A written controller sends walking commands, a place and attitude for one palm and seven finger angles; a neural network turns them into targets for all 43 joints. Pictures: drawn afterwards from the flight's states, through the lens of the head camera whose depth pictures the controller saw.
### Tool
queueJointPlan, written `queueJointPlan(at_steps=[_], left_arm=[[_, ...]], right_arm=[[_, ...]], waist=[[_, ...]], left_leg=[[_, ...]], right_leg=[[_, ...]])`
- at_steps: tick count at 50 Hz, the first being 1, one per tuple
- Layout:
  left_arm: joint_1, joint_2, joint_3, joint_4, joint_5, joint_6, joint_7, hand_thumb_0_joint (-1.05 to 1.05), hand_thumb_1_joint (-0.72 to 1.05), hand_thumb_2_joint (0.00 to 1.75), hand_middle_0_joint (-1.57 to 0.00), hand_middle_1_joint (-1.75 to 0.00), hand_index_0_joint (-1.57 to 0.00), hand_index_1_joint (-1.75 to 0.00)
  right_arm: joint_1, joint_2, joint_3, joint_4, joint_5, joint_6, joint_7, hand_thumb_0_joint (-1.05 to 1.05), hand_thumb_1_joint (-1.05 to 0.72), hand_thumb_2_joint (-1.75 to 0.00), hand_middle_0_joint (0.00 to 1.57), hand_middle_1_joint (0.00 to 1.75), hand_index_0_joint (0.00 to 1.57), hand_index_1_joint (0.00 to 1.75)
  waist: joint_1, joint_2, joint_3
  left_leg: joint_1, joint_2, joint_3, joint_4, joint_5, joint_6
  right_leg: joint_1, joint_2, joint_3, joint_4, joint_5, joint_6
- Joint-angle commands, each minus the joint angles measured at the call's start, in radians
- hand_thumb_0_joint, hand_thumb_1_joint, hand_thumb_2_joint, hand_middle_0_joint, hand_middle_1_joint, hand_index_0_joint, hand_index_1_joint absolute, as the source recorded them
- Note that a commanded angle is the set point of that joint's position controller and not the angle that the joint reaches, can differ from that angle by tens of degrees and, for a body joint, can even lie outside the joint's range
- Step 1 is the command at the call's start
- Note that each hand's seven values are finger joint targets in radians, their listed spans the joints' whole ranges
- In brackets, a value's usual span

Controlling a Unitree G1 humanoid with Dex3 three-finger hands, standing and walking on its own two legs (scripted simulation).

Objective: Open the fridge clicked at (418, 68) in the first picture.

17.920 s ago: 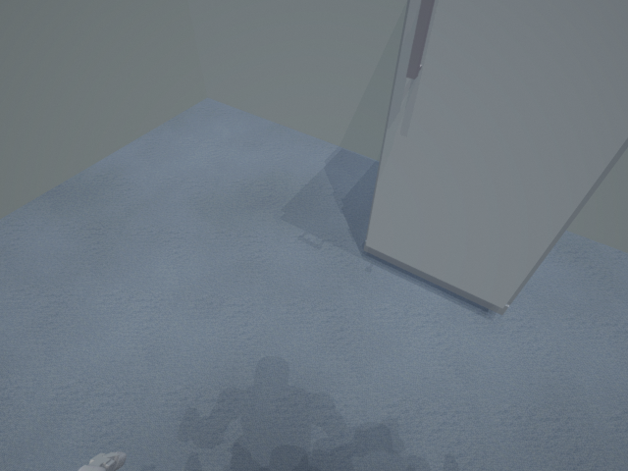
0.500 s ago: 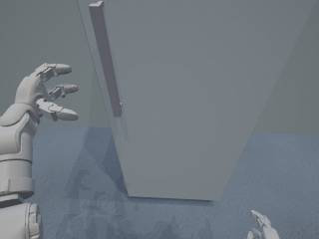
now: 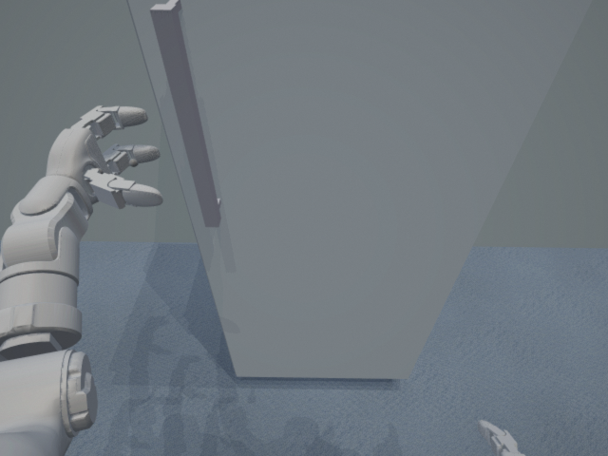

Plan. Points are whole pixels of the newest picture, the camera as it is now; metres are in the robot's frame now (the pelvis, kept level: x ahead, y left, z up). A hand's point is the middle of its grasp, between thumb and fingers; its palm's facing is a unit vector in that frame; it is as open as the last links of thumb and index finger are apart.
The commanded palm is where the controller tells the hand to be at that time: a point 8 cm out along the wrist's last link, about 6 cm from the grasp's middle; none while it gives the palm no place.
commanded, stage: move the hooked fingers beside the handle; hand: left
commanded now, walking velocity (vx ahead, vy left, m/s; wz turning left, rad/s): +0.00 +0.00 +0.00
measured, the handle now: (197, 131) +0.49 +0.17 +0.21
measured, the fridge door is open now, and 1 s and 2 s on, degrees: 0 0 0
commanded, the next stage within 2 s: feel for the door with the fingertips in 1.40 s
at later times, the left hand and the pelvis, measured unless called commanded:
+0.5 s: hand (139, 159) +0.43 +0.24 +0.20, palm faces +0.11 -0.99 +0.02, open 13.8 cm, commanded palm +0.40 +0.28 +0.21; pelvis +0.01 +0.00 +0.00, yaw -1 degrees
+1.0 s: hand (142, 157) +0.44 +0.23 +0.20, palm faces +0.10 -0.99 +0.00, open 14.0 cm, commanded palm +0.41 +0.28 +0.21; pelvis +0.00 -0.01 +0.00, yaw +0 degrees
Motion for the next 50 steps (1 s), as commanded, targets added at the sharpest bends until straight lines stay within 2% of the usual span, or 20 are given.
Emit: queueJointPlan(at_steps=[1, 5, 8, 10, 11, 14, 16, 18, 22, 26, 27, 30, 31, 35, 37, 39, 40, 42, 46, 50], left_arm=[[-0.491, 0.273, 0.051, -0.135, 0.018, -0.058, 0.03, 0.0, -0.5, 0.3, -0.3, -1.2, -0.3, -1.2], [-0.614, 0.343, 0.081, -0.146, 0.024, -0.149, 0.033, 0.0, -0.5, 0.3, -0.3, -1.2, -0.3, -1.2], [-0.708, 0.275, 0.006, -0.136, 0.024, -0.198, 0.017, 0.0, -0.5, 0.3, -0.3, -1.2, -0.3, -1.2], [-0.69, 0.283, 0.017, -0.127, 0.029, -0.209, 0.015, 0.0, -0.5, 0.3, -0.3, -1.2, -0.3, -1.2], [-0.649, 0.254, -0.001, -0.097, 0.027, -0.197, 0.011, 0.0, -0.5, 0.3, -0.3, -1.2, -0.3, -1.2], [-0.542, 0.302, 0.065, 0.064, 0.015, -0.143, 0.003, 0.0, -0.5, 0.3, -0.3, -1.2, -0.3, -1.2], [-0.493, 0.297, 0.073, 0.068, 0.021, -0.119, 0.002, 0.0, -0.5, 0.3, -0.3, -1.2, -0.3, -1.2], [-0.468, 0.343, 0.115, 0.028, 0.028, -0.118, 0.012, 0.0, -0.5, 0.3, -0.3, -1.2, -0.3, -1.2], [-0.411, 0.338, 0.121, -0.014, 0.032, -0.132, 0.016, 0.0, -0.5, 0.3, -0.3, -1.2, -0.3, -1.2], [-0.543, 0.289, 0.049, -0.21, 0.019, -0.188, 0.008, 0.0, -0.5, 0.3, -0.3, -1.2, -0.3, -1.2], [-0.586, 0.259, 0.018, -0.229, 0.012, -0.195, 0.005, 0.0, -0.5, 0.3, -0.3, -1.2, -0.3, -1.2], [-0.651, 0.294, 0.039, -0.263, 0.007, -0.209, 0.011, 0.0, -0.5, 0.3, -0.3, -1.2, -0.3, -1.2], [-0.651, 0.244, 0.003, -0.27, 0.008, -0.204, 0.013, 0.0, -0.5, 0.3, -0.3, -1.2, -0.3, -1.2], [-0.559, 0.267, 0.045, -0.079, 0.009, -0.133, 0.029, 0.0, -0.5, 0.3, -0.3, -1.2, -0.3, -1.2], [-0.543, 0.242, 0.026, 0.041, 0.012, -0.092, 0.029, 0.0, -0.5, 0.3, -0.3, -1.2, -0.3, -1.2], [-0.535, 0.296, 0.063, 0.096, 0.027, -0.087, 0.039, 0.0, -0.5, 0.3, -0.3, -1.2, -0.3, -1.2], [-0.574, 0.326, 0.077, 0.09, 0.035, -0.097, 0.04, 0.0, -0.5, 0.3, -0.3, -1.2, -0.3, -1.2], [-0.584, 0.304, 0.057, 0.078, 0.041, -0.132, 0.041, 0.0, -0.5, 0.3, -0.3, -1.2, -0.3, -1.2], [-0.686, 0.318, 0.041, -0.028, 0.042, -0.239, 0.028, 0.0, -0.5, 0.3, -0.3, -1.2, -0.3, -1.2], [-0.659, 0.325, 0.049, -0.072, 0.02, -0.26, -0.006, 0.0, -0.5, 0.3, -0.3, -1.2, -0.3, -1.2]], right_arm=[[-0.049, -0.157, -0.054, -0.135, -0.004, -0.036, -0.011, 0.0, -0.9, -0.9, 0.2, 0.3, 0.2, 0.3], [-0.015, -0.167, -0.064, -0.122, -0.011, -0.038, -0.014, 0.0, -0.9, -0.9, 0.2, 0.3, 0.2, 0.3], [0.004, -0.159, -0.065, -0.108, -0.009, -0.045, -0.012, 0.0, -0.9, -0.9, 0.2, 0.3, 0.2, 0.3], [0.021, -0.165, -0.073, -0.102, -0.011, -0.052, -0.008, 0.0, -0.9, -0.9, 0.2, 0.3, 0.2, 0.3], [0.022, -0.163, -0.072, -0.103, -0.008, -0.051, -0.007, 0.0, -0.9, -0.9, 0.2, 0.3, 0.2, 0.3], [0.053, -0.179, -0.075, -0.089, -0.009, -0.038, -0.006, 0.0, -0.9, -0.9, 0.2, 0.3, 0.2, 0.3], [0.049, -0.173, -0.075, -0.109, -0.006, -0.032, 0.0, 0.0, -0.9, -0.9, 0.2, 0.3, 0.2, 0.3], [0.05, -0.178, -0.079, -0.124, -0.009, -0.026, 0.003, 0.0, -0.9, -0.9, 0.2, 0.3, 0.2, 0.3], [0.048, -0.175, -0.082, -0.14, -0.005, -0.011, 0.008, 0.0, -0.9, -0.9, 0.2, 0.3, 0.2, 0.3], [0.01, -0.161, -0.078, -0.151, 0.003, -0.018, 0.002, 0.0, -0.9, -0.9, 0.2, 0.3, 0.2, 0.3], [0.008, -0.158, -0.076, -0.144, 0.003, -0.021, 0.0, 0.0, -0.9, -0.9, 0.2, 0.3, 0.2, 0.3], [0.006, -0.164, -0.074, -0.126, 0.0, -0.035, -0.006, 0.0, -0.9, -0.9, 0.2, 0.3, 0.2, 0.3], [-0.001, -0.156, -0.073, -0.127, -0.001, -0.041, -0.005, 0.0, -0.9, -0.9, 0.2, 0.3, 0.2, 0.3], [0.009, -0.164, -0.069, -0.106, -0.004, -0.036, -0.007, 0.0, -0.9, -0.9, 0.2, 0.3, 0.2, 0.3], [0.01, -0.164, -0.063, -0.101, -0.002, -0.025, -0.007, 0.0, -0.9, -0.9, 0.2, 0.3, 0.2, 0.3], [0.021, -0.173, -0.065, -0.104, -0.006, -0.018, -0.006, 0.0, -0.9, -0.9, 0.2, 0.3, 0.2, 0.3], [0.021, -0.176, -0.064, -0.109, -0.009, -0.015, -0.005, 0.0, -0.9, -0.9, 0.2, 0.3, 0.2, 0.3], [0.024, -0.165, -0.062, -0.12, -0.01, -0.012, -0.004, 0.0, -0.9, -0.9, 0.2, 0.3, 0.2, 0.3], [0.027, -0.162, -0.068, -0.128, -0.011, -0.02, -0.003, 0.0, -0.9, -0.9, 0.2, 0.3, 0.2, 0.3], [0.03, -0.165, -0.071, -0.127, -0.005, -0.028, -0.005, 0.0, -0.9, -0.9, 0.2, 0.3, 0.2, 0.3]], waist=[[-0.009, 0.008, -0.198], [-0.028, 0.011, -0.258], [-0.055, 0.094, -0.273], [-0.042, 0.128, -0.323], [-0.04, 0.118, -0.31], [-0.024, -0.003, -0.251], [-0.003, -0.03, -0.261], [0.007, -0.022, -0.281], [0.002, -0.066, -0.243], [-0.026, 0.075, -0.256], [-0.038, 0.098, -0.244], [-0.042, 0.134, -0.263], [-0.044, 0.149, -0.279], [-0.025, 0.012, -0.241], [-0.032, -0.05, -0.178], [-0.02, -0.05, -0.181], [-0.025, -0.055, -0.197], [-0.029, -0.048, -0.21], [-0.046, 0.027, -0.283], [-0.031, 0.066, -0.337]], left_leg=[[0.277, 0.003, -0.059, -0.026, 0.119, 0.017], [0.3, 0.007, -0.062, -0.009, 0.137, 0.02], [0.352, 0.008, -0.068, -0.003, 0.143, 0.011], [0.393, 0.013, -0.078, 0.001, 0.177, 0.009], [0.388, 0.012, -0.076, 0.001, 0.176, 0.009], [0.282, 0.004, -0.061, -0.003, 0.154, 0.02], [0.256, 0.002, -0.055, -0.009, 0.171, 0.021], [0.257, 0.003, -0.047, -0.002, 0.205, 0.022], [0.229, 0.003, -0.039, 0.005, 0.195, 0.025], [0.317, 0.007, -0.043, 0.015, 0.204, 0.024], [0.327, 0.006, -0.048, 0.015, 0.18, 0.022], [0.366, 0.01, -0.067, 0.008, 0.16, 0.017], [0.388, 0.01, -0.071, 0.004, 0.164, 0.014], [0.298, 0.006, -0.066, -0.008, 0.115, 0.022], [0.238, 0.002, -0.061, -0.015, 0.067, 0.023], [0.22, 0.001, -0.056, -0.011, 0.06, 0.025], [0.215, 0.002, -0.058, -0.01, 0.068, 0.026], [0.221, 0.002, -0.056, 0.0, 0.091, 0.025], [0.285, 0.005, -0.058, 0.019, 0.135, 0.024], [0.33, 0.005, -0.058, 0.026, 0.188, 0.023]], right_leg=[[-0.183, 0.0, 0.03, -0.088, 0.243, 0.007], [-0.175, 0.003, 0.039, -0.082, 0.266, 0.009], [-0.216, 0.01, 0.034, -0.08, 0.251, 0.004], [-0.212, 0.013, 0.03, -0.077, 0.259, -0.003], [-0.215, 0.015, 0.027, -0.077, 0.259, -0.003], [-0.174, 0.01, 0.023, -0.077, 0.287, 0.003], [-0.146, 0.006, 0.023, -0.063, 0.329, 0.005], [-0.129, 0.004, 0.028, -0.054, 0.375, 0.009], [-0.133, 0.006, 0.034, -0.048, 0.398, 0.019], [-0.178, 0.016, 0.042, -0.062, 0.355, 0.011], [-0.204, 0.02, 0.041, -0.069, 0.316, 0.009], [-0.219, 0.022, 0.033, -0.079, 0.265, -0.002], [-0.228, 0.023, 0.027, -0.078, 0.255, -0.004], [-0.205, 0.015, 0.023, -0.083, 0.238, 0.004], [-0.221, 0.009, 0.024, -0.087, 0.21, 0.012], [-0.211, 0.0, 0.032, -0.087, 0.2, 0.014], [-0.206, -0.004, 0.035, -0.082, 0.217, 0.015], [-0.2, -0.003, 0.04, -0.071, 0.247, 0.015], [-0.195, 0.002, 0.05, -0.058, 0.286, 0.012], [-0.166, 0.007, 0.046, -0.052, 0.341, 0.007]])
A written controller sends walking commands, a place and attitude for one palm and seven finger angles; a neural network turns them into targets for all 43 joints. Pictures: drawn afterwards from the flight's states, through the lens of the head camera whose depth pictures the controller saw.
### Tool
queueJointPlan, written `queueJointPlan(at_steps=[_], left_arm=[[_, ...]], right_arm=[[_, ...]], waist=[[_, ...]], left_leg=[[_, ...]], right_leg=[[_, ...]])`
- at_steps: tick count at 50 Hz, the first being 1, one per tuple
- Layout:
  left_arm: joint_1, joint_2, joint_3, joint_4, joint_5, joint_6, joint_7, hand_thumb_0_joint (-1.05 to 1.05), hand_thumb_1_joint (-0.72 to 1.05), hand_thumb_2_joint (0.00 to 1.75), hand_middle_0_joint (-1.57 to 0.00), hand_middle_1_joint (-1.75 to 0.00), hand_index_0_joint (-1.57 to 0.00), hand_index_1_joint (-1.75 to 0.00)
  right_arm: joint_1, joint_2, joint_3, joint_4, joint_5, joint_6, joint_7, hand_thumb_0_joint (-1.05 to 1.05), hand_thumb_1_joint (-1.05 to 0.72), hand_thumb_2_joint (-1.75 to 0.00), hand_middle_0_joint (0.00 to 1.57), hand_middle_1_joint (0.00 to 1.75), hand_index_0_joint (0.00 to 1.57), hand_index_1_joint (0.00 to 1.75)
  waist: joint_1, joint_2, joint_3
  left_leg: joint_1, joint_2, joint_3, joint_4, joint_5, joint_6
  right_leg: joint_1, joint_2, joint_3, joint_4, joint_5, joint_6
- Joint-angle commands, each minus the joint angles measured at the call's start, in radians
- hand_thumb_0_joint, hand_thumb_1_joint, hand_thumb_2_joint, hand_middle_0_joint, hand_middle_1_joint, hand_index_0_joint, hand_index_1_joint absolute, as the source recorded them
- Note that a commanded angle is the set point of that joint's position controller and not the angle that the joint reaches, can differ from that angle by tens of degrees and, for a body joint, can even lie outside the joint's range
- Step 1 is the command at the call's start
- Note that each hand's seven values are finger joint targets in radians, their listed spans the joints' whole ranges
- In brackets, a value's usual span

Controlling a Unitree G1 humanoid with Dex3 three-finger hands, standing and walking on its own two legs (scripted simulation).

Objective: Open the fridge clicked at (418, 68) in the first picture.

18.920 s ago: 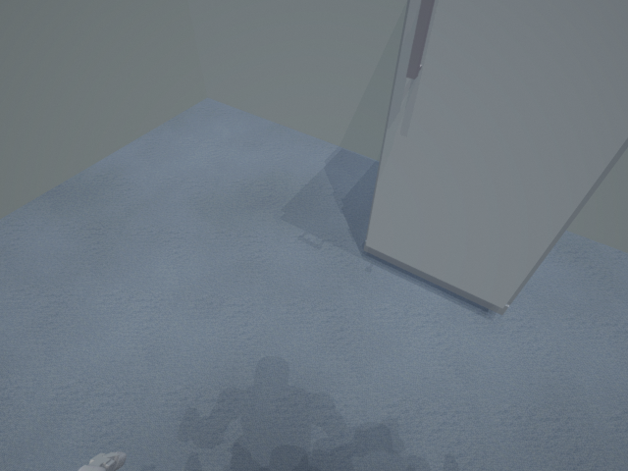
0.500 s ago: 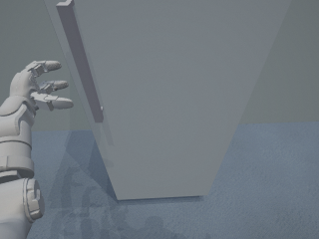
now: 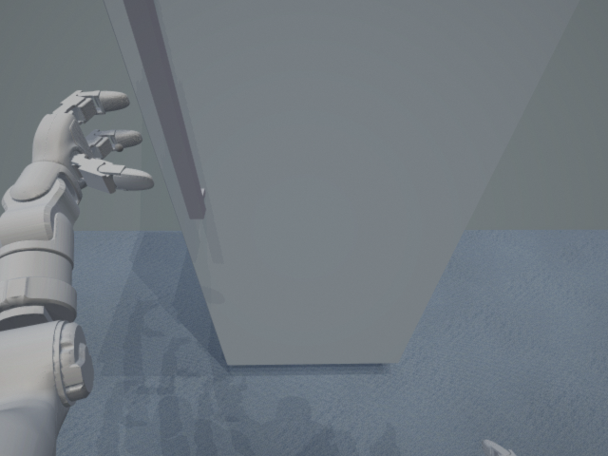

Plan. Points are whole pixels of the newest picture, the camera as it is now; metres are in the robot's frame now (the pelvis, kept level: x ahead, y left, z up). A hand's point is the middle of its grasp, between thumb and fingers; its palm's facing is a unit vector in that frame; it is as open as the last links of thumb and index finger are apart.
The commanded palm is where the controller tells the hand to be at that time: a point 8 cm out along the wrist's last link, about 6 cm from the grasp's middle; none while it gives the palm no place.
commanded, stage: move the hooked fingers beside the handle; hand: left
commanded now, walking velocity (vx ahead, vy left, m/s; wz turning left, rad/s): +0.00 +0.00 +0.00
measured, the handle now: (177, 119) +0.49 +0.18 +0.21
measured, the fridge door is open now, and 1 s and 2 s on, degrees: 0 0 0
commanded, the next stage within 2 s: feel for the door with the fingertips in 0.40 s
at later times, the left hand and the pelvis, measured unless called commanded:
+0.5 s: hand (108, 149) +0.42 +0.24 +0.21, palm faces +0.10 -1.00 +0.01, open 14.0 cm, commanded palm +0.39 +0.29 +0.21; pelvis +0.00 +0.00 +0.00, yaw +0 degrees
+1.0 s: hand (163, 142) +0.43 +0.18 +0.21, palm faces +0.05 -1.00 +0.02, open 14.0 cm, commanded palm +0.41 +0.24 +0.21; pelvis +0.00 +0.00 +0.00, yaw -1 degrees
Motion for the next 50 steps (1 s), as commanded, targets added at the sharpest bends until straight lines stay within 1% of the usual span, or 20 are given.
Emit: queueJointPlan(at_steps=[1, 4, 5, 6, 8, 11, 13, 17, 20, 22, 25, 26, 28, 30, 33, 34, 40, 43, 45, 50], left_arm=[[-0.526, 0.255, 0.023, -0.306, -0.038, -0.098, -0.042, 0.0, -0.5, 0.3, -0.3, -1.2, -0.3, -1.2], [-0.422, 0.245, 0.035, -0.274, -0.047, -0.042, -0.047, 0.0, -0.5, 0.3, -0.3, -1.2, -0.3, -1.2], [-0.39, 0.251, 0.049, -0.257, -0.047, -0.019, -0.045, 0.0, -0.5, 0.3, -0.3, -1.2, -0.3, -1.2], [-0.381, 0.218, 0.024, -0.256, -0.047, 0.0, -0.045, 0.0, -0.5, 0.3, -0.3, -1.2, -0.3, -1.2], [-0.364, 0.243, 0.053, -0.232, -0.046, 0.028, -0.034, 0.0, -0.5, 0.3, -0.3, -1.2, -0.3, -1.2], [-0.363, 0.26, 0.077, -0.312, -0.04, 0.014, -0.013, 0.0, -0.5, 0.3, -0.3, -1.2, -0.3, -1.2], [-0.373, 0.26, 0.073, -0.405, -0.039, -0.011, -0.006, 0.0, -0.5, 0.3, -0.3, -1.2, -0.3, -1.2], [-0.412, 0.254, 0.068, -0.454, -0.044, -0.037, 0.0, 0.0, -0.5, 0.3, -0.3, -1.2, -0.3, -1.2], [-0.404, 0.28, 0.082, -0.391, -0.039, -0.007, -0.004, 0.0, -0.5, 0.3, -0.3, -1.2, -0.3, -1.2], [-0.413, 0.243, 0.046, -0.333, -0.035, 0.018, -0.009, 0.0, -0.5, 0.3, -0.3, -1.2, -0.3, -1.2], [-0.417, 0.22, 0.016, -0.345, -0.035, 0.028, -0.017, 0.0, -0.5, 0.3, -0.3, -1.2, -0.3, -1.2], [-0.426, 0.155, -0.036, -0.357, -0.04, 0.031, -0.021, 0.0, -0.5, 0.3, -0.3, -1.2, -0.3, -1.2], [-0.483, 0.115, -0.075, -0.362, -0.05, 0.026, -0.021, 0.0, -0.5, 0.3, -0.3, -1.2, -0.3, -1.2], [-0.468, 0.139, -0.04, -0.365, -0.061, 0.018, -0.013, 0.0, -0.5, 0.3, -0.3, -1.2, -0.3, -1.2], [-0.503, 0.101, -0.056, -0.331, -0.066, 0.018, 0.007, 0.0, -0.5, 0.3, -0.3, -1.2, -0.3, -1.2], [-0.487, 0.136, -0.026, -0.319, -0.061, 0.013, 0.023, 0.0, -0.5, 0.3, -0.3, -1.2, -0.3, -1.2], [-0.532, 0.116, -0.04, -0.372, -0.011, -0.008, 0.094, 0.0, -0.5, 0.3, -0.3, -1.2, -0.3, -1.2], [-0.527, 0.089, -0.046, -0.387, -0.014, -0.022, 0.107, 0.0, -0.5, 0.3, -0.3, -1.2, -0.3, -1.2], [-0.498, 0.164, 0.02, -0.385, -0.017, -0.03, 0.11, 0.0, -0.5, 0.3, -0.3, -1.2, -0.3, -1.2], [-0.461, 0.156, 0.021, -0.317, -0.004, -0.004, 0.111, 0.0, -0.5, 0.3, -0.3, -1.2, -0.3, -1.2]], right_arm=[[-0.025, -0.16, -0.06, -0.114, 0.008, -0.052, -0.016, 0.0, -0.9, -0.9, 0.2, 0.3, 0.2, 0.3], [-0.017, -0.167, -0.063, -0.117, 0.01, -0.05, -0.013, 0.0, -0.9, -0.9, 0.2, 0.3, 0.2, 0.3], [-0.02, -0.166, -0.062, -0.115, 0.013, -0.048, -0.012, 0.0, -0.9, -0.9, 0.2, 0.3, 0.2, 0.3], [-0.026, -0.164, -0.061, -0.12, 0.015, -0.046, -0.01, 0.0, -0.9, -0.9, 0.2, 0.3, 0.2, 0.3], [-0.02, -0.172, -0.064, -0.116, 0.012, -0.042, -0.01, 0.0, -0.9, -0.9, 0.2, 0.3, 0.2, 0.3], [-0.025, -0.167, -0.067, -0.131, 0.008, -0.039, -0.007, 0.0, -0.9, -0.9, 0.2, 0.3, 0.2, 0.3], [-0.035, -0.163, -0.065, -0.143, 0.007, -0.04, -0.005, 0.0, -0.9, -0.9, 0.2, 0.3, 0.2, 0.3], [-0.051, -0.159, -0.062, -0.136, 0.007, -0.041, -0.01, 0.0, -0.9, -0.9, 0.2, 0.3, 0.2, 0.3], [-0.053, -0.164, -0.059, -0.125, 0.008, -0.038, -0.016, 0.0, -0.9, -0.9, 0.2, 0.3, 0.2, 0.3], [-0.058, -0.158, -0.054, -0.12, 0.011, -0.033, -0.019, 0.0, -0.9, -0.9, 0.2, 0.3, 0.2, 0.3], [-0.064, -0.16, -0.055, -0.13, 0.014, -0.035, -0.017, 0.0, -0.9, -0.9, 0.2, 0.3, 0.2, 0.3], [-0.071, -0.151, -0.053, -0.136, 0.014, -0.038, -0.016, 0.0, -0.9, -0.9, 0.2, 0.3, 0.2, 0.3], [-0.071, -0.153, -0.053, -0.126, 0.014, -0.041, -0.018, 0.0, -0.9, -0.9, 0.2, 0.3, 0.2, 0.3], [-0.07, -0.158, -0.057, -0.122, 0.011, -0.05, -0.018, 0.0, -0.9, -0.9, 0.2, 0.3, 0.2, 0.3], [-0.076, -0.15, -0.05, -0.109, 0.009, -0.052, -0.017, 0.0, -0.9, -0.9, 0.2, 0.3, 0.2, 0.3], [-0.067, -0.156, -0.052, -0.105, 0.007, -0.052, -0.016, 0.0, -0.9, -0.9, 0.2, 0.3, 0.2, 0.3], [-0.08, -0.139, -0.048, -0.119, -0.002, -0.05, 0.0, 0.0, -0.9, -0.9, 0.2, 0.3, 0.2, 0.3], [-0.074, -0.135, -0.05, -0.116, -0.004, -0.051, 0.001, 0.0, -0.9, -0.9, 0.2, 0.3, 0.2, 0.3], [-0.071, -0.146, -0.054, -0.114, -0.008, -0.05, -0.002, 0.0, -0.9, -0.9, 0.2, 0.3, 0.2, 0.3], [-0.065, -0.14, -0.052, -0.107, -0.008, -0.038, -0.005, 0.0, -0.9, -0.9, 0.2, 0.3, 0.2, 0.3]], waist=[[-0.003, 0.086, -0.342], [0.013, 0.077, -0.311], [0.021, 0.037, -0.286], [0.016, 0.037, -0.261], [0.017, 0.003, -0.228], [0.026, -0.002, -0.274], [0.03, 0.047, -0.311], [0.015, 0.046, -0.289], [0.017, 0.054, -0.258], [0.003, 0.038, -0.216], [0.008, 0.077, -0.251], [-0.001, 0.068, -0.251], [-0.021, 0.053, -0.235], [-0.008, 0.017, -0.258], [-0.011, -0.002, -0.223], [-0.002, -0.013, -0.225], [0.013, 0.075, -0.288], [0.012, 0.051, -0.303], [0.029, 0.01, -0.313], [0.026, -0.017, -0.252]], left_leg=[[0.402, -0.009, -0.05, -0.007, 0.206, 0.029], [0.382, -0.009, -0.048, -0.014, 0.216, 0.03], [0.35, -0.011, -0.049, -0.02, 0.202, 0.032], [0.338, -0.011, -0.048, -0.024, 0.189, 0.031], [0.31, -0.011, -0.05, -0.029, 0.162, 0.032], [0.335, -0.011, -0.047, -0.025, 0.207, 0.034], [0.37, -0.009, -0.05, -0.021, 0.237, 0.029], [0.39, -0.004, -0.052, -0.027, 0.22, 0.029], [0.357, -0.006, -0.046, -0.033, 0.176, 0.031], [0.338, -0.007, -0.049, -0.04, 0.132, 0.029], [0.363, -0.007, -0.054, -0.036, 0.146, 0.027], [0.376, -0.008, -0.057, -0.035, 0.145, 0.028], [0.388, -0.003, -0.071, -0.038, 0.119, 0.024], [0.391, -0.004, -0.072, -0.035, 0.13, 0.029], [0.369, -0.006, -0.079, -0.046, 0.087, 0.026], [0.36, -0.006, -0.073, -0.044, 0.086, 0.028], [0.384, -0.004, -0.072, -0.054, 0.106, 0.02], [0.405, 0.0, -0.071, -0.057, 0.126, 0.019], [0.385, 0.001, -0.065, -0.058, 0.155, 0.025], [0.344, -0.004, -0.043, -0.068, 0.144, 0.03]], right_leg=[[-0.114, -0.004, 0.044, -0.082, 0.356, 0.014], [-0.104, -0.003, 0.032, -0.087, 0.356, 0.012], [-0.103, -0.001, 0.03, -0.089, 0.356, 0.014], [-0.114, -0.001, 0.028, -0.089, 0.344, 0.014], [-0.132, -0.001, 0.027, -0.095, 0.318, 0.016], [-0.098, -0.001, 0.031, -0.085, 0.363, 0.016], [-0.09, 0.003, 0.032, -0.078, 0.377, 0.012], [-0.109, 0.008, 0.031, -0.088, 0.348, 0.012], [-0.114, 0.002, 0.035, -0.1, 0.311, 0.013], [-0.142, 0.001, 0.032, -0.107, 0.267, 0.015], [-0.137, -0.002, 0.031, -0.106, 0.269, 0.01], [-0.15, 0.0, 0.029, -0.108, 0.265, 0.011], [-0.183, 0.002, 0.024, -0.113, 0.229, 0.011], [-0.166, -0.001, 0.028, -0.114, 0.243, 0.011], [-0.184, 0.0, 0.021, -0.116, 0.197, 0.01], [-0.167, -0.004, 0.023, -0.117, 0.195, 0.01], [-0.141, -0.004, 0.023, -0.106, 0.195, 0.005], [-0.129, 0.004, 0.02, -0.107, 0.21, 0.004], [-0.089, 0.001, 0.026, -0.108, 0.255, 0.006], [-0.078, 0.0, 0.031, -0.117, 0.273, 0.015]])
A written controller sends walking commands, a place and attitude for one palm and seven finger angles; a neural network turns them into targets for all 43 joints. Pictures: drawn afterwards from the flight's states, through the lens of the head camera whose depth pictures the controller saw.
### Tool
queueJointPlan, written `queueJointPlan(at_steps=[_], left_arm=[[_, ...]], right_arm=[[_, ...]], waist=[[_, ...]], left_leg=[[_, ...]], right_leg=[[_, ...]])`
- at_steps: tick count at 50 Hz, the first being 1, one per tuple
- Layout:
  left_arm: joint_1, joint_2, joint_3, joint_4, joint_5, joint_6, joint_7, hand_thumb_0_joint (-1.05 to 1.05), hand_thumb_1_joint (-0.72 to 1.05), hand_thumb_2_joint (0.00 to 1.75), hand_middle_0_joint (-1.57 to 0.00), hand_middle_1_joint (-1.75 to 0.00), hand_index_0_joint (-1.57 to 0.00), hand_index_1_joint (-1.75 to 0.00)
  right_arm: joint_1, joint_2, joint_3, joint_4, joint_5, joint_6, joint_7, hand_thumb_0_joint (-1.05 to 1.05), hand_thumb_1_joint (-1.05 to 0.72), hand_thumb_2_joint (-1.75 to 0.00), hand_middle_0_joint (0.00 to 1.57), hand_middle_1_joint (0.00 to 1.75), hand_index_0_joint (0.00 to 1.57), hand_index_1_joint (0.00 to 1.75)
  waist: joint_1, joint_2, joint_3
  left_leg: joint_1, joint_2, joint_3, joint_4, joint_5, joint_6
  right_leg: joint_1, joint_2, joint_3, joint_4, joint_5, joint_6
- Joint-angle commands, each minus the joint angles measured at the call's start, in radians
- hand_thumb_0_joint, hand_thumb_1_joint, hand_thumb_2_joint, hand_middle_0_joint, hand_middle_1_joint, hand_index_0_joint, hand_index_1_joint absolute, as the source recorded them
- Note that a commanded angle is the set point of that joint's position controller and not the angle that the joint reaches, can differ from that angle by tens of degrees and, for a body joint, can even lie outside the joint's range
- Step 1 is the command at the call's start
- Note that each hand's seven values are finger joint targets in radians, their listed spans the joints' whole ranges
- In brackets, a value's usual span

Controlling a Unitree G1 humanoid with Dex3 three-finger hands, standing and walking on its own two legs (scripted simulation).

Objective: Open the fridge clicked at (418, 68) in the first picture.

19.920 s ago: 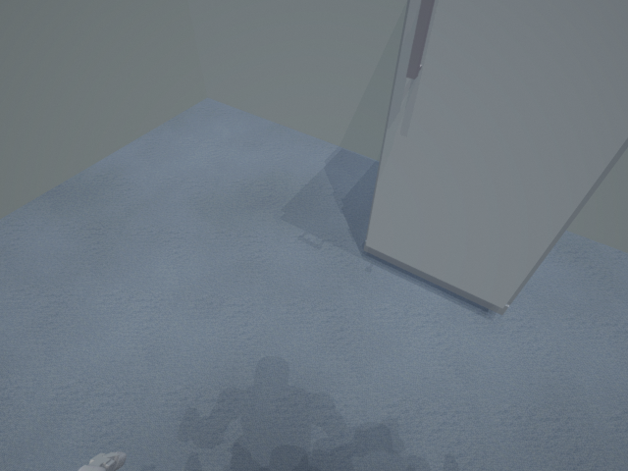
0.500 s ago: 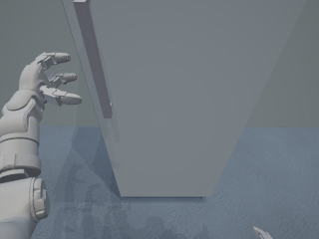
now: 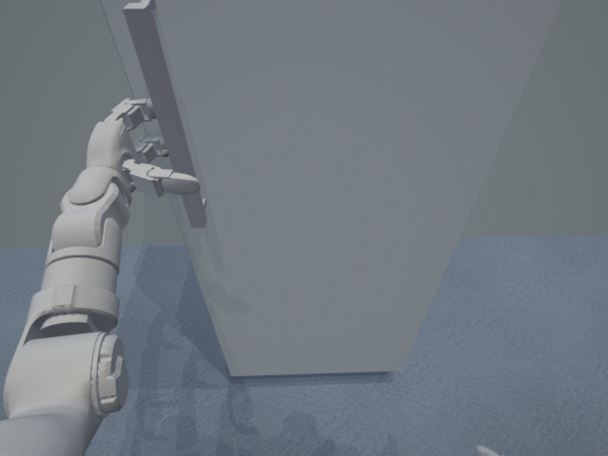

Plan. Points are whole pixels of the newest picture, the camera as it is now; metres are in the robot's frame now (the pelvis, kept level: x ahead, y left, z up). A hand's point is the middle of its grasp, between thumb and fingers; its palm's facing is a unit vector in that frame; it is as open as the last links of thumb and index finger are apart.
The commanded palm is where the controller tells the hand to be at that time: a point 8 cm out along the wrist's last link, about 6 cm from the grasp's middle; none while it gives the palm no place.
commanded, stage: feel for the door with the fingertips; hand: left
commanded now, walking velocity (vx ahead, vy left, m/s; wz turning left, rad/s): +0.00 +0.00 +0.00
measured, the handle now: (178, 131) +0.49 +0.18 +0.21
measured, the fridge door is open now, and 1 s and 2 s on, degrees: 0 0 0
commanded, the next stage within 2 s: slide the fingers in behind the handle in 0.46 s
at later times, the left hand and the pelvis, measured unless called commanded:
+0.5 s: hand (157, 147) +0.44 +0.20 +0.21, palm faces +0.09 -1.00 +0.01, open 13.8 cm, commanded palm +0.43 +0.25 +0.21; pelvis +0.01 -0.01 +0.00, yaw +1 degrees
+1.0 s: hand (162, 154) +0.44 +0.19 +0.21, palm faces +0.05 -1.00 +0.00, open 13.9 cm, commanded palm +0.41 +0.24 +0.21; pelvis +0.00 +0.00 +0.00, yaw +0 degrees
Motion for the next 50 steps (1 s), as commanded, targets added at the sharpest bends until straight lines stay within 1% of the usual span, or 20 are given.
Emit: queueJointPlan(at_steps=[1, 5, 7, 8, 12, 14, 16, 19, 23, 27, 28, 31, 37, 40, 42, 45, 46, 47, 49, 50], left_arm=[[-0.484, 0.287, 0.065, -0.188, 0.003, -0.053, 0.004, 0.0, -0.5, 0.3, -0.3, -1.2, -0.3, -1.2], [-0.474, 0.326, 0.083, -0.168, 0.003, -0.046, -0.015, 0.0, -0.5, 0.3, -0.3, -1.2, -0.3, -1.2], [-0.514, 0.274, 0.034, -0.178, -0.003, -0.052, -0.029, 0.0, -0.5, 0.3, -0.3, -1.2, -0.3, -1.2], [-0.544, 0.282, 0.036, -0.181, -0.004, -0.059, -0.034, 0.0, -0.5, 0.3, -0.3, -1.2, -0.3, -1.2], [-0.562, 0.277, 0.03, -0.239, -0.018, -0.089, -0.053, 0.0, -0.5, 0.3, -0.3, -1.2, -0.3, -1.2], [-0.537, 0.305, 0.052, -0.215, -0.025, -0.09, -0.054, 0.0, -0.5, 0.3, -0.3, -1.2, -0.3, -1.2], [-0.548, 0.289, 0.043, -0.163, -0.021, -0.077, -0.055, 0.0, -0.5, 0.3, -0.3, -1.2, -0.3, -1.2], [-0.534, 0.31, 0.059, -0.148, -0.012, -0.068, -0.043, 0.0, -0.5, 0.3, -0.3, -1.2, -0.3, -1.2], [-0.61, 0.255, 0.007, -0.143, 0.001, -0.076, -0.029, 0.0, -0.5, 0.3, -0.3, -1.2, -0.3, -1.2], [-0.642, 0.295, 0.034, -0.071, 0.004, -0.09, -0.029, 0.0, -0.5, 0.3, -0.3, -1.2, -0.3, -1.2], [-0.646, 0.25, -0.003, -0.071, 0.002, -0.093, -0.037, 0.0, -0.5, 0.3, -0.3, -1.2, -0.3, -1.2], [-0.648, 0.292, 0.031, -0.041, 0.003, -0.107, -0.041, 0.0, -0.5, 0.3, -0.3, -1.2, -0.3, -1.2], [-0.642, 0.249, -0.002, -0.036, -0.002, -0.123, -0.049, 0.0, -0.5, 0.3, -0.3, -1.2, -0.3, -1.2], [-0.615, 0.311, 0.049, -0.033, -0.001, -0.127, -0.044, 0.0, -0.5, 0.3, -0.3, -1.2, -0.3, -1.2], [-0.61, 0.242, 0.004, -0.058, -0.006, -0.126, -0.047, 0.0, -0.5, 0.3, -0.3, -1.2, -0.3, -1.2], [-0.538, 0.264, 0.034, -0.12, -0.01, -0.124, -0.039, 0.0, -0.5, 0.3, -0.3, -1.2, -0.3, -1.2], [-0.536, 0.219, -0.002, -0.158, -0.012, -0.12, -0.04, 0.0, -0.5, 0.3, -0.3, -1.2, -0.3, -1.2], [-0.534, 0.196, -0.012, -0.154, -0.016, -0.112, -0.036, 0.0, -0.5, 0.3, -0.3, -1.2, -0.3, -1.2], [-0.57, 0.19, -0.023, -0.189, -0.016, -0.105, -0.022, 0.0, -0.5, 0.3, -0.3, -1.2, -0.3, -1.2], [-0.576, 0.208, -0.007, -0.194, -0.014, -0.097, -0.012, 0.0, -0.5, 0.3, -0.3, -1.2, -0.3, -1.2]], right_arm=[[-0.061, -0.158, -0.053, -0.13, 0.001, -0.044, -0.015, 0.0, -0.9, -0.9, 0.2, 0.3, 0.2, 0.3], [-0.048, -0.167, -0.058, -0.128, 0.001, -0.036, -0.018, 0.0, -0.9, -0.9, 0.2, 0.3, 0.2, 0.3], [-0.048, -0.158, -0.058, -0.127, 0.005, -0.037, -0.019, 0.0, -0.9, -0.9, 0.2, 0.3, 0.2, 0.3], [-0.04, -0.162, -0.06, -0.12, 0.004, -0.04, -0.019, 0.0, -0.9, -0.9, 0.2, 0.3, 0.2, 0.3], [-0.035, -0.163, -0.068, -0.117, 0.006, -0.049, -0.018, 0.0, -0.9, -0.9, 0.2, 0.3, 0.2, 0.3], [-0.025, -0.171, -0.069, -0.112, 0.005, -0.05, -0.018, 0.0, -0.9, -0.9, 0.2, 0.3, 0.2, 0.3], [-0.026, -0.168, -0.066, -0.1, 0.006, -0.047, -0.016, 0.0, -0.9, -0.9, 0.2, 0.3, 0.2, 0.3], [-0.022, -0.173, -0.069, -0.108, 0.005, -0.043, -0.012, 0.0, -0.9, -0.9, 0.2, 0.3, 0.2, 0.3], [-0.026, -0.165, -0.065, -0.105, 0.003, -0.041, -0.007, 0.0, -0.9, -0.9, 0.2, 0.3, 0.2, 0.3], [-0.012, -0.173, -0.066, -0.093, -0.001, -0.038, -0.009, 0.0, -0.9, -0.9, 0.2, 0.3, 0.2, 0.3], [-0.016, -0.167, -0.065, -0.098, 0.0, -0.04, -0.008, 0.0, -0.9, -0.9, 0.2, 0.3, 0.2, 0.3], [-0.006, -0.17, -0.065, -0.095, -0.001, -0.041, -0.009, 0.0, -0.9, -0.9, 0.2, 0.3, 0.2, 0.3], [-0.005, -0.165, -0.061, -0.102, 0.001, -0.049, -0.006, 0.0, -0.9, -0.9, 0.2, 0.3, 0.2, 0.3], [0.0, -0.175, -0.064, -0.105, 0.001, -0.049, -0.005, 0.0, -0.9, -0.9, 0.2, 0.3, 0.2, 0.3], [-0.007, -0.163, -0.063, -0.112, 0.002, -0.054, -0.004, 0.0, -0.9, -0.9, 0.2, 0.3, 0.2, 0.3], [-0.017, -0.166, -0.066, -0.124, 0.004, -0.056, 0.0, 0.0, -0.9, -0.9, 0.2, 0.3, 0.2, 0.3], [-0.027, -0.159, -0.064, -0.132, 0.008, -0.057, 0.001, 0.0, -0.9, -0.9, 0.2, 0.3, 0.2, 0.3], [-0.03, -0.156, -0.063, -0.127, 0.009, -0.057, 0.0, 0.0, -0.9, -0.9, 0.2, 0.3, 0.2, 0.3], [-0.031, -0.159, -0.064, -0.126, 0.008, -0.059, -0.001, 0.0, -0.9, -0.9, 0.2, 0.3, 0.2, 0.3], [-0.041, -0.161, -0.063, -0.123, 0.008, -0.06, -0.001, 0.0, -0.9, -0.9, 0.2, 0.3, 0.2, 0.3]], waist=[[0.023, -0.03, -0.235], [0.02, -0.038, -0.228], [0.0, -0.021, -0.22], [-0.006, -0.007, -0.224], [-0.002, 0.022, -0.298], [-0.001, 0.007, -0.297], [-0.007, -0.02, -0.264], [0.003, -0.014, -0.275], [-0.018, 0.018, -0.25], [-0.025, -0.056, -0.236], [-0.027, -0.035, -0.24], [-0.019, -0.028, -0.26], [-0.02, 0.003, -0.248], [-0.005, -0.025, -0.263], [-0.009, -0.023, -0.27], [0.015, -0.005, -0.305], [0.012, 0.018, -0.302], [0.005, -0.002, -0.269], [-0.004, 0.009, -0.242], [0.004, 0.006, -0.242]], left_leg=[[0.286, -0.002, -0.05, -0.029, 0.13, 0.028], [0.27, -0.006, -0.045, -0.027, 0.14, 0.031], [0.284, -0.009, -0.044, -0.018, 0.134, 0.031], [0.291, -0.008, -0.046, -0.014, 0.137, 0.03], [0.339, -0.012, -0.047, 0.001, 0.19, 0.031], [0.33, -0.013, -0.046, 0.005, 0.194, 0.033], [0.301, -0.015, -0.048, 0.005, 0.183, 0.033], [0.298, -0.017, -0.045, 0.008, 0.184, 0.035], [0.301, -0.016, -0.053, 0.011, 0.168, 0.031], [0.27, -0.015, -0.058, 0.013, 0.143, 0.036], [0.276, -0.018, -0.055, 0.014, 0.143, 0.035], [0.27, -0.017, -0.057, 0.018, 0.14, 0.034], [0.283, -0.012, -0.066, 0.012, 0.119, 0.03], [0.262, -0.01, -0.069, 0.004, 0.101, 0.031], [0.285, -0.01, -0.067, 0.005, 0.115, 0.031], [0.307, -0.007, -0.068, 0.0, 0.144, 0.03], [0.321, -0.006, -0.065, 0.0, 0.145, 0.028], [0.318, -0.004, -0.068, -0.002, 0.135, 0.028], [0.319, -0.001, -0.069, -0.007, 0.111, 0.028], [0.311, 0.0, -0.075, -0.014, 0.1, 0.027]], right_leg=[[-0.125, 0.004, 0.021, -0.096, 0.269, 0.013], [-0.108, -0.002, 0.027, -0.096, 0.308, 0.017], [-0.135, 0.002, 0.028, -0.098, 0.302, 0.019], [-0.146, 0.003, 0.029, -0.098, 0.302, 0.017], [-0.127, 0.004, 0.032, -0.085, 0.362, 0.015], [-0.113, 0.002, 0.029, -0.081, 0.374, 0.018], [-0.128, 0.001, 0.028, -0.078, 0.381, 0.019], [-0.121, -0.003, 0.026, -0.073, 0.378, 0.021], [-0.167, 0.001, 0.025, -0.075, 0.341, 0.016], [-0.172, -0.002, 0.03, -0.074, 0.334, 0.021], [-0.177, -0.003, 0.031, -0.072, 0.334, 0.021], [-0.17, -0.005, 0.031, -0.068, 0.326, 0.02], [-0.196, 0.001, 0.023, -0.071, 0.271, 0.013], [-0.174, -0.001, 0.023, -0.072, 0.253, 0.013], [-0.18, 0.005, 0.02, -0.07, 0.261, 0.012], [-0.15, 0.007, 0.016, -0.069, 0.278, 0.009], [-0.159, 0.01, 0.014, -0.069, 0.269, 0.007], [-0.174, 0.013, 0.01, -0.075, 0.255, 0.007], [-0.186, 0.013, 0.008, -0.085, 0.219, 0.008], [-0.187, 0.014, 0.008, -0.087, 0.208, 0.006]])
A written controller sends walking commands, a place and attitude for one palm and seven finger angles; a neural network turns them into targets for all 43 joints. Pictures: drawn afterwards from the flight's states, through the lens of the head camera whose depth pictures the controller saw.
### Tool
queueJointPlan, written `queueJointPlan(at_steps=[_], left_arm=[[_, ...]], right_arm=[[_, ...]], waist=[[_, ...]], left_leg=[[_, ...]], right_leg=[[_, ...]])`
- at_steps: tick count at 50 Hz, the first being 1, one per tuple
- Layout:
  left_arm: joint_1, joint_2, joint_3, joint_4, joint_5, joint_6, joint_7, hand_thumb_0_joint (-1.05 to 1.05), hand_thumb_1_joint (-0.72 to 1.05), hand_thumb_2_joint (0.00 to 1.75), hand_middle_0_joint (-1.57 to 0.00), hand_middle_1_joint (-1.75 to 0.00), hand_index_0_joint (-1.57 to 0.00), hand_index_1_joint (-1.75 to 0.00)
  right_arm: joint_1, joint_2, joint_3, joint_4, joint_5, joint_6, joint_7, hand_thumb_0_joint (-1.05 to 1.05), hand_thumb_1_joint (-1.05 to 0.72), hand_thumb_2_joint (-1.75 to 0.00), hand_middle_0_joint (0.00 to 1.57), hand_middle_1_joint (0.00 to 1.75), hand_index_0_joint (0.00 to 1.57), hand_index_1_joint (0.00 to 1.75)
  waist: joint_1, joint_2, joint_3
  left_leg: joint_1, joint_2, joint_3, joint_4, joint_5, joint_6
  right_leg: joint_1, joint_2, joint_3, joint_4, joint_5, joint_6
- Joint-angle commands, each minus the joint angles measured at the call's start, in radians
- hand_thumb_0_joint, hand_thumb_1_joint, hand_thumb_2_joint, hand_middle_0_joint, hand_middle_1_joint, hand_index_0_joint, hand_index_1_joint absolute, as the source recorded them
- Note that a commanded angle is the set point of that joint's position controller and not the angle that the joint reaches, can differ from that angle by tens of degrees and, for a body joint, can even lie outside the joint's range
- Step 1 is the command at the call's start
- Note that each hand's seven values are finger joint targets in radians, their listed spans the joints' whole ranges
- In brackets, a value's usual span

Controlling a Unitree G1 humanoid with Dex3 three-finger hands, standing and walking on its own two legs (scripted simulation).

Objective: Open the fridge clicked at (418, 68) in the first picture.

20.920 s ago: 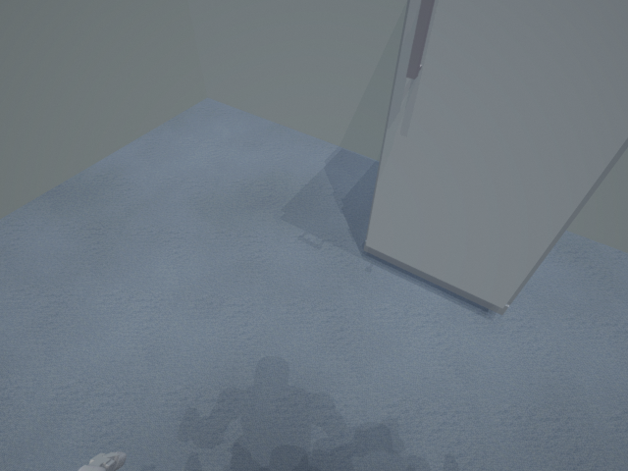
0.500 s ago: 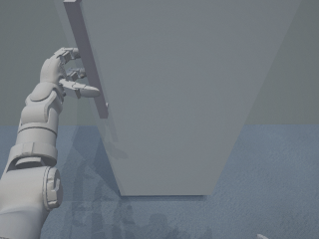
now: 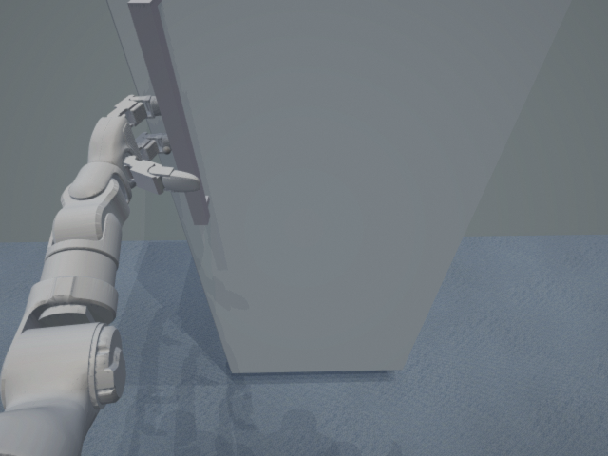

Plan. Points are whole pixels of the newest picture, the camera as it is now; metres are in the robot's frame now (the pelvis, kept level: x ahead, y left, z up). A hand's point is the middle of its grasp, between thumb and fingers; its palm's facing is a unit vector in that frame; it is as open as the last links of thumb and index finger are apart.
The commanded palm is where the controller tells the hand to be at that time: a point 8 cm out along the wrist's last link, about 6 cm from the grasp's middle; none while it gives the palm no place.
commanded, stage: slide the fingers in behind the handle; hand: left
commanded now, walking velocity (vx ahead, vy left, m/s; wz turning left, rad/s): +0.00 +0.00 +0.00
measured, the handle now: (182, 128) +0.49 +0.18 +0.21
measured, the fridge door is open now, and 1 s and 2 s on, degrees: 0 0 0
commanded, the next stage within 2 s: grip the handle and tug to test in 1.38 s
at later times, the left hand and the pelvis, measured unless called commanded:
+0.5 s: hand (178, 148) +0.44 +0.17 +0.21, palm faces +0.06 -1.00 +0.00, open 14.0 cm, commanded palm +0.41 +0.22 +0.21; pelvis +0.00 +0.00 +0.00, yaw +0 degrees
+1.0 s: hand (194, 149) +0.44 +0.15 +0.21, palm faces +0.07 -1.00 +0.01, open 14.0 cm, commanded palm +0.42 +0.20 +0.21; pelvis +0.01 -0.01 +0.00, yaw +0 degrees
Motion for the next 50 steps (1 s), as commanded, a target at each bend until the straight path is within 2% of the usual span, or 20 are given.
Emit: queueJointPlan(at_steps=[1, 5, 8, 12, 15, 19, 20, 23, 26, 27, 28, 30, 31, 35, 38, 40, 42, 44, 47, 50], left_arm=[[-0.565, 0.17, 0.006, -0.277, -0.015, -0.049, 0.021, 0.0, -0.5, 0.3, -0.3, -1.2, -0.3, -1.2], [-0.577, 0.257, 0.086, -0.273, 0.002, -0.052, 0.065, 0.0, -0.5, 0.3, -0.3, -1.2, -0.3, -1.2], [-0.562, 0.196, 0.036, -0.277, 0.021, -0.058, 0.074, 0.0, -0.5, 0.3, -0.3, -1.2, -0.3, -1.2], [-0.511, 0.165, 0.022, -0.257, 0.009, -0.042, 0.06, 0.0, -0.5, 0.3, -0.3, -1.2, -0.3, -1.2], [-0.536, 0.202, 0.049, -0.239, -0.005, -0.033, 0.049, 0.0, -0.5, 0.3, -0.3, -1.2, -0.3, -1.2], [-0.515, 0.14, -0.003, -0.284, 0.0, -0.033, 0.044, 0.0, -0.5, 0.3, -0.3, -1.2, -0.3, -1.2], [-0.534, 0.152, 0.004, -0.296, 0.001, -0.035, 0.048, 0.0, -0.5, 0.3, -0.3, -1.2, -0.3, -1.2], [-0.53, 0.106, -0.022, -0.305, -0.01, -0.024, 0.047, 0.0, -0.5, 0.3, -0.3, -1.2, -0.3, -1.2], [-0.503, 0.135, 0.008, -0.29, -0.018, -0.007, 0.05, 0.0, -0.5, 0.3, -0.3, -1.2, -0.3, -1.2], [-0.516, 0.116, -0.004, -0.287, -0.019, -0.001, 0.052, 0.0, -0.5, 0.3, -0.3, -1.2, -0.3, -1.2], [-0.537, 0.14, 0.013, -0.285, -0.013, -0.002, 0.059, 0.0, -0.5, 0.3, -0.3, -1.2, -0.3, -1.2], [-0.521, 0.163, 0.029, -0.322, -0.004, -0.011, 0.072, 0.0, -0.5, 0.3, -0.3, -1.2, -0.3, -1.2], [-0.513, 0.138, 0.016, -0.329, -0.001, -0.013, 0.077, 0.0, -0.5, 0.3, -0.3, -1.2, -0.3, -1.2], [-0.478, 0.163, 0.038, -0.343, 0.001, -0.022, 0.08, 0.0, -0.5, 0.3, -0.3, -1.2, -0.3, -1.2], [-0.492, 0.118, -0.002, -0.326, 0.0, -0.009, 0.074, 0.0, -0.5, 0.3, -0.3, -1.2, -0.3, -1.2], [-0.485, 0.14, 0.017, -0.326, -0.002, -0.003, 0.074, 0.0, -0.5, 0.3, -0.3, -1.2, -0.3, -1.2], [-0.497, 0.111, -0.001, -0.325, -0.007, 0.008, 0.073, 0.0, -0.5, 0.3, -0.3, -1.2, -0.3, -1.2], [-0.473, 0.138, 0.025, -0.328, -0.01, 0.005, 0.075, 0.0, -0.5, 0.3, -0.3, -1.2, -0.3, -1.2], [-0.465, 0.11, 0.007, -0.374, -0.006, 0.0, 0.077, 0.0, -0.5, 0.3, -0.3, -1.2, -0.3, -1.2], [-0.473, 0.106, -0.003, -0.369, -0.009, 0.005, 0.077, 0.0, -0.5, 0.3, -0.3, -1.2, -0.3, -1.2]], right_arm=[[-0.085, -0.143, -0.041, -0.13, 0.001, -0.056, -0.012, 0.0, -0.9, -0.9, 0.2, 0.3, 0.2, 0.3], [-0.086, -0.147, -0.038, -0.118, -0.011, -0.056, -0.014, 0.0, -0.9, -0.9, 0.2, 0.3, 0.2, 0.3], [-0.086, -0.134, -0.036, -0.122, -0.013, -0.055, -0.011, 0.0, -0.9, -0.9, 0.2, 0.3, 0.2, 0.3], [-0.093, -0.136, -0.039, -0.131, -0.009, -0.05, -0.01, 0.0, -0.9, -0.9, 0.2, 0.3, 0.2, 0.3], [-0.093, -0.144, -0.038, -0.125, -0.01, -0.046, -0.017, 0.0, -0.9, -0.9, 0.2, 0.3, 0.2, 0.3], [-0.099, -0.132, -0.038, -0.137, -0.007, -0.046, -0.014, 0.0, -0.9, -0.9, 0.2, 0.3, 0.2, 0.3], [-0.101, -0.133, -0.037, -0.13, -0.008, -0.045, -0.014, 0.0, -0.9, -0.9, 0.2, 0.3, 0.2, 0.3], [-0.109, -0.128, -0.037, -0.128, -0.006, -0.044, -0.012, 0.0, -0.9, -0.9, 0.2, 0.3, 0.2, 0.3], [-0.115, -0.135, -0.038, -0.125, -0.005, -0.039, -0.016, 0.0, -0.9, -0.9, 0.2, 0.3, 0.2, 0.3], [-0.117, -0.13, -0.037, -0.122, -0.005, -0.038, -0.016, 0.0, -0.9, -0.9, 0.2, 0.3, 0.2, 0.3], [-0.113, -0.132, -0.037, -0.116, -0.007, -0.037, -0.016, 0.0, -0.9, -0.9, 0.2, 0.3, 0.2, 0.3], [-0.12, -0.133, -0.037, -0.127, -0.01, -0.037, -0.013, 0.0, -0.9, -0.9, 0.2, 0.3, 0.2, 0.3], [-0.123, -0.126, -0.036, -0.129, -0.012, -0.036, -0.013, 0.0, -0.9, -0.9, 0.2, 0.3, 0.2, 0.3], [-0.127, -0.128, -0.036, -0.132, -0.013, -0.031, -0.012, 0.0, -0.9, -0.9, 0.2, 0.3, 0.2, 0.3], [-0.133, -0.123, -0.034, -0.13, -0.009, -0.025, -0.012, 0.0, -0.9, -0.9, 0.2, 0.3, 0.2, 0.3], [-0.135, -0.128, -0.036, -0.131, -0.009, -0.025, -0.013, 0.0, -0.9, -0.9, 0.2, 0.3, 0.2, 0.3], [-0.138, -0.122, -0.035, -0.128, -0.01, -0.023, -0.015, 0.0, -0.9, -0.9, 0.2, 0.3, 0.2, 0.3], [-0.126, -0.129, -0.037, -0.128, -0.014, -0.022, -0.015, 0.0, -0.9, -0.9, 0.2, 0.3, 0.2, 0.3], [-0.142, -0.119, -0.037, -0.135, -0.011, -0.023, -0.011, 0.0, -0.9, -0.9, 0.2, 0.3, 0.2, 0.3], [-0.146, -0.122, -0.036, -0.132, -0.01, -0.02, -0.012, 0.0, -0.9, -0.9, 0.2, 0.3, 0.2, 0.3]], waist=[[-0.008, -0.007, -0.224], [0.009, -0.006, -0.246], [0.006, 0.025, -0.274], [0.009, -0.021, -0.276], [0.005, -0.057, -0.25], [0.004, 0.014, -0.262], [0.0, 0.011, -0.264], [-0.001, -0.001, -0.249], [0.009, -0.045, -0.246], [0.005, -0.039, -0.237], [0.002, -0.041, -0.237], [0.018, -0.02, -0.264], [0.02, -0.023, -0.28], [0.027, -0.027, -0.279], [0.014, -0.04, -0.244], [0.019, -0.039, -0.247], [0.015, -0.043, -0.245], [0.023, -0.053, -0.263], [0.028, -0.025, -0.293], [0.019, -0.039, -0.255]], left_leg=[[0.338, 0.0, -0.068, -0.041, 0.088, 0.026], [0.329, 0.001, -0.066, -0.051, 0.081, 0.025], [0.358, 0.003, -0.062, -0.045, 0.116, 0.018], [0.362, 0.005, -0.058, -0.047, 0.138, 0.021], [0.331, 0.0, -0.054, -0.05, 0.126, 0.027], [0.367, -0.004, -0.044, -0.04, 0.167, 0.026], [0.373, -0.001, -0.053, -0.041, 0.174, 0.025], [0.371, -0.004, -0.053, -0.039, 0.171, 0.025], [0.348, -0.008, -0.05, -0.041, 0.168, 0.028], [0.339, -0.011, -0.047, -0.042, 0.155, 0.028], [0.342, -0.009, -0.049, -0.041, 0.157, 0.027], [0.352, -0.01, -0.048, -0.044, 0.174, 0.028], [0.358, -0.012, -0.043, -0.039, 0.191, 0.029], [0.349, -0.012, -0.035, -0.038, 0.208, 0.031], [0.338, -0.013, -0.033, -0.039, 0.182, 0.03], [0.339, -0.013, -0.033, -0.04, 0.179, 0.032], [0.338, -0.016, -0.031, -0.037, 0.179, 0.033], [0.343, -0.016, -0.031, -0.038, 0.198, 0.033], [0.36, -0.018, -0.03, -0.033, 0.228, 0.031], [0.346, -0.017, -0.03, -0.035, 0.207, 0.034]], right_leg=[[-0.182, 0.014, 0.015, -0.104, 0.192, 0.007], [-0.16, 0.01, 0.018, -0.105, 0.177, 0.005], [-0.155, 0.013, 0.015, -0.093, 0.202, 0.001], [-0.135, 0.014, 0.016, -0.099, 0.236, 0.005], [-0.119, 0.008, 0.021, -0.108, 0.252, 0.011], [-0.115, 0.007, 0.023, -0.105, 0.285, 0.009], [-0.123, 0.007, 0.021, -0.105, 0.289, 0.007], [-0.134, 0.01, 0.022, -0.108, 0.294, 0.007], [-0.111, 0.007, 0.021, -0.105, 0.309, 0.009], [-0.119, 0.006, 0.023, -0.109, 0.3, 0.012], [-0.121, 0.005, 0.024, -0.108, 0.301, 0.012], [-0.097, 0.002, 0.026, -0.105, 0.313, 0.01], [-0.09, 0.004, 0.026, -0.099, 0.333, 0.01], [-0.062, 0.001, 0.033, -0.096, 0.375, 0.013], [-0.084, 0.003, 0.032, -0.102, 0.355, 0.016], [-0.08, 0.001, 0.034, -0.108, 0.353, 0.018], [-0.085, 0.002, 0.035, -0.107, 0.362, 0.019], [-0.058, -0.002, 0.034, -0.105, 0.385, 0.021], [-0.049, 0.001, 0.035, -0.094, 0.421, 0.017], [-0.064, -0.001, 0.036, -0.101, 0.406, 0.023]])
